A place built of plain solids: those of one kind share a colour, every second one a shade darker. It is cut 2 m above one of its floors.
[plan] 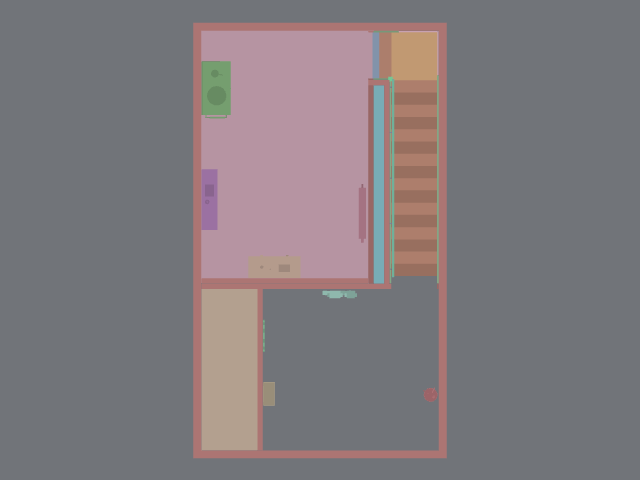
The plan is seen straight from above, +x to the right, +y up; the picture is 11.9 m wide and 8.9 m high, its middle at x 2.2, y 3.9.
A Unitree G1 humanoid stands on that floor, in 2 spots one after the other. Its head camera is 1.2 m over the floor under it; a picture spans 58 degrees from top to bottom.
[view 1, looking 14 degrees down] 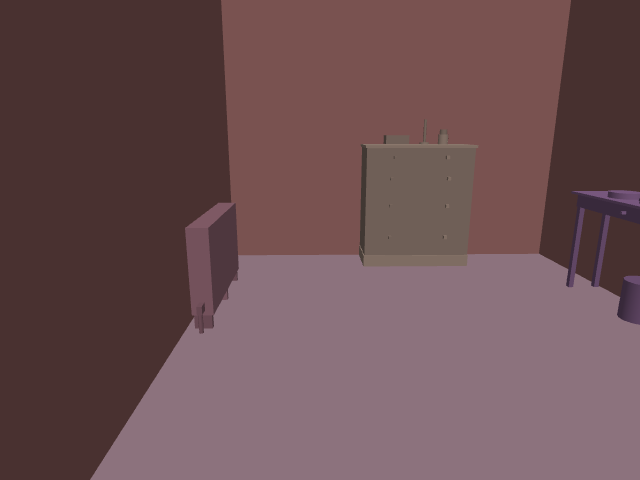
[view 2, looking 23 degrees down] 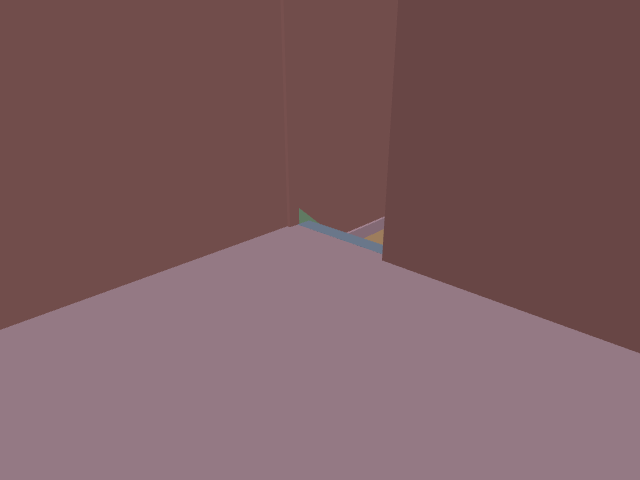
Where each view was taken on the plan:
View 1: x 2.30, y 7.38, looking -91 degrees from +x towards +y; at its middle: wall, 4.32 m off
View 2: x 1.00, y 5.49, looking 43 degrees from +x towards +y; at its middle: upper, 3.07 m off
